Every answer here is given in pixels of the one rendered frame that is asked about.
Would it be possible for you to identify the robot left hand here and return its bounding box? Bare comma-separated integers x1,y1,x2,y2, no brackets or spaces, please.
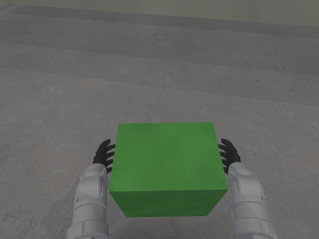
93,139,116,173

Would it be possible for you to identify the robot right forearm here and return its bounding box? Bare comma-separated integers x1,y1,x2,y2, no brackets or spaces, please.
227,161,279,239

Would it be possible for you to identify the carton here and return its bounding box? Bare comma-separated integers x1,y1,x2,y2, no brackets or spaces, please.
109,121,228,218

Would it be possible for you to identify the robot right hand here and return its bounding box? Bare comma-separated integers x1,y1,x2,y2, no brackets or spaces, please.
218,138,241,174

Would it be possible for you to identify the robot left forearm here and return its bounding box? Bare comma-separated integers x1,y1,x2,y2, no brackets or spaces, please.
66,163,109,239

